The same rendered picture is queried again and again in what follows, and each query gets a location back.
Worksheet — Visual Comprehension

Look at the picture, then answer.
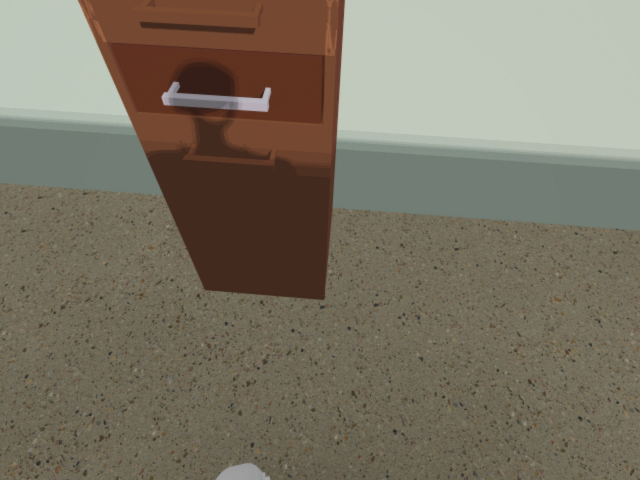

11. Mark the handle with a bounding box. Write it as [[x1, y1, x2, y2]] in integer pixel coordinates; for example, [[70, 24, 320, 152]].
[[161, 82, 271, 112], [183, 155, 275, 172], [131, 5, 261, 28]]

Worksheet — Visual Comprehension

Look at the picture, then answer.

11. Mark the drawer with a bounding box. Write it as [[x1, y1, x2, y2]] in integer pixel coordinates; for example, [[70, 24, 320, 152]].
[[111, 43, 325, 124]]

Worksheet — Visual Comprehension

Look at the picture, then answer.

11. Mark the cabinet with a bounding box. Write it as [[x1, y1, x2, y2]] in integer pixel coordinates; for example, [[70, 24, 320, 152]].
[[78, 0, 345, 300]]

